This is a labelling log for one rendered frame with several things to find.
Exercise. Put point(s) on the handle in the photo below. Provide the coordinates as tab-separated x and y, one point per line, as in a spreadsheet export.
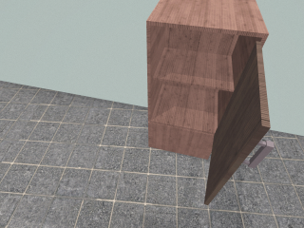
265	148

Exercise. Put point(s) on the cupboard door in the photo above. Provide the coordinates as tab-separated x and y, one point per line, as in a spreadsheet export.
243	124

